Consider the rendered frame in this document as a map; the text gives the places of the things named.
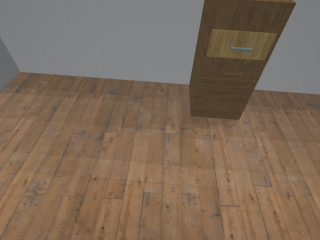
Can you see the handle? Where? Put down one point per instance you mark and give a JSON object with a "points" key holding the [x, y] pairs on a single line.
{"points": [[241, 49], [237, 75]]}

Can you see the cabinet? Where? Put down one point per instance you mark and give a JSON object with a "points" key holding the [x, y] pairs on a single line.
{"points": [[211, 94]]}

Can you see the drawer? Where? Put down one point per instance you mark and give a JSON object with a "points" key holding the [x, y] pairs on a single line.
{"points": [[220, 41]]}

